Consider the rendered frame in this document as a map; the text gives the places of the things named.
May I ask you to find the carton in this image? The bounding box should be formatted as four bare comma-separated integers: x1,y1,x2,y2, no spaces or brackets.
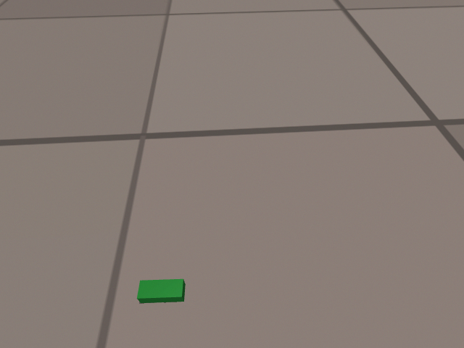
137,279,186,303

